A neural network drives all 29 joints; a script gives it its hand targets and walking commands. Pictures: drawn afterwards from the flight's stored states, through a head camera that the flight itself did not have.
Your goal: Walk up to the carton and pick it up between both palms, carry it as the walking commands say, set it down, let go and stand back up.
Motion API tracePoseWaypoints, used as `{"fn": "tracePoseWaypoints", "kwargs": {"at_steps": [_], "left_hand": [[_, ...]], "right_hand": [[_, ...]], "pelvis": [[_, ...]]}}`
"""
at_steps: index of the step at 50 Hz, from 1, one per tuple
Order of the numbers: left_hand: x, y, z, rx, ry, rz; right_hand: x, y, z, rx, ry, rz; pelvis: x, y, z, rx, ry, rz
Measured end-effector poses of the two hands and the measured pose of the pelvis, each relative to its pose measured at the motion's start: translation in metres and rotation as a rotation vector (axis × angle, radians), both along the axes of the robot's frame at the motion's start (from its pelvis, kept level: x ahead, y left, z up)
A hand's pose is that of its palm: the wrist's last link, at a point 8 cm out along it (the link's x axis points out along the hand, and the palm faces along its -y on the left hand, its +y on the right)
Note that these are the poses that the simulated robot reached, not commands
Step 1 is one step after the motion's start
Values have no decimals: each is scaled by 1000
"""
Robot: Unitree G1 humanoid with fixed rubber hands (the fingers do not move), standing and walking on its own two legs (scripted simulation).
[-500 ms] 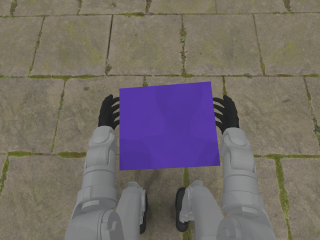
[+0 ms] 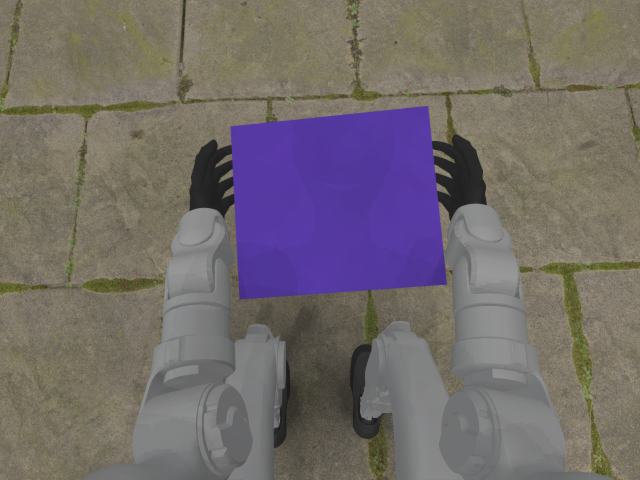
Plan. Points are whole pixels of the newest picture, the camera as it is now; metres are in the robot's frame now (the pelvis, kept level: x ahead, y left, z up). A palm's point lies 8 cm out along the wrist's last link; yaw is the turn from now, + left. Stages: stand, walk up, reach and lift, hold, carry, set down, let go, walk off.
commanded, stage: set down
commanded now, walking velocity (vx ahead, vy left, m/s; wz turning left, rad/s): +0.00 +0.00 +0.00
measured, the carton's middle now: (337, 220) +0.43 +0.00 -0.14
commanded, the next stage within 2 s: none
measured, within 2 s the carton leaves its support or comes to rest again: neither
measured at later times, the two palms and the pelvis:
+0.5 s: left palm (228, 211) +0.45 +0.15 -0.15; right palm (444, 200) +0.46 -0.16 -0.14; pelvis -0.01 +0.00 -0.07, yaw -1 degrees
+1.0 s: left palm (238, 218) +0.46 +0.16 -0.24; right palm (421, 203) +0.49 -0.15 -0.24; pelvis -0.03 +0.00 -0.13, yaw -1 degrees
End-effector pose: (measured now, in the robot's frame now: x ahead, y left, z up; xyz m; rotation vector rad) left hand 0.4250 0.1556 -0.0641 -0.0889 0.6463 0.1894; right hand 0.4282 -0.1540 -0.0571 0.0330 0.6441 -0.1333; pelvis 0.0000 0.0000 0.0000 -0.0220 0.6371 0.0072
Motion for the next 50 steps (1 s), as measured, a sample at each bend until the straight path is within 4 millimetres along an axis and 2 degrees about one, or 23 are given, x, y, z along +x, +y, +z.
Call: {"fn": "tracePoseWaypoints", "kwargs": {"at_steps": [12,25,40,50], "left_hand": [[6,5,-58,-18,42,14],[22,-1,-85,6,6,12],[23,1,-154,37,61,29],[37,5,-179,65,17,20]], "right_hand": [[12,5,-51,-31,42,23],[31,-1,-80,-36,6,45],[41,1,-156,-7,60,67],[58,6,-179,-18,14,83]], "pelvis": [[-5,7,-32,-13,78,-8],[-14,4,-65,-4,101,-15],[-20,-3,-101,16,146,-26],[-29,0,-133,17,104,-33]]}}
